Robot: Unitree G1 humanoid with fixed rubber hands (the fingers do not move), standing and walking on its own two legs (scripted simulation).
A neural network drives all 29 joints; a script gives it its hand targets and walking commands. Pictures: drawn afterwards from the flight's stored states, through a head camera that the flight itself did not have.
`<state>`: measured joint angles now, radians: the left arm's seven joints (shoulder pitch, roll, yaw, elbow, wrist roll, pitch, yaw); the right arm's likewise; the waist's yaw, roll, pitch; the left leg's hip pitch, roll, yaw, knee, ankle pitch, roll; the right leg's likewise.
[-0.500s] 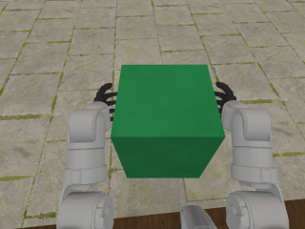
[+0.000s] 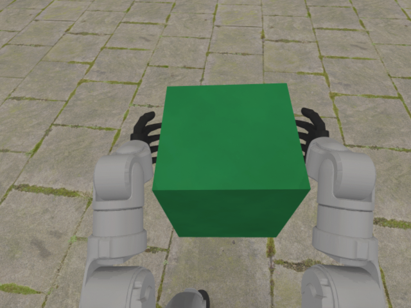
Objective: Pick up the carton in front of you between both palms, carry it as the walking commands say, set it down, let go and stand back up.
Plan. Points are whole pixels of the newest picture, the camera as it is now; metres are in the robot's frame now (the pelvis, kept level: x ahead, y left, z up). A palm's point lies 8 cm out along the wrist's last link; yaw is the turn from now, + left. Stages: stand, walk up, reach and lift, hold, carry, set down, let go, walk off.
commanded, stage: carry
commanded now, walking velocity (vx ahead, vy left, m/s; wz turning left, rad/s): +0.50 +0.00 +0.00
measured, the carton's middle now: (226, 168) +0.37 +0.03 +0.05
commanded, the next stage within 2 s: none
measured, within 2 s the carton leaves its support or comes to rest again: neither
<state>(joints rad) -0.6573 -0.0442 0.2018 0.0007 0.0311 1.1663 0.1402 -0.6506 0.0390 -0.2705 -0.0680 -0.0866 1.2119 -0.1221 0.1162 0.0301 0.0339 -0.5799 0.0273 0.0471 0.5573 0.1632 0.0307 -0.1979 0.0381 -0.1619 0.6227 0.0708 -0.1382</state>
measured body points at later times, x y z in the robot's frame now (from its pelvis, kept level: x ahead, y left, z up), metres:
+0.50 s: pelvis +0.33 -0.02 -0.06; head +0.41 -0.03 +0.38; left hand +0.72 +0.09 +0.03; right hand +0.70 -0.21 +0.02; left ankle +0.19 +0.08 -0.74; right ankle +0.43 -0.10 -0.78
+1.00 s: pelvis +0.65 +0.01 -0.05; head +0.62 +0.01 +0.40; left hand +0.93 +0.15 +0.02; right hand +0.92 -0.16 +0.03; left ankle +0.73 +0.08 -0.78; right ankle +0.46 -0.10 -0.73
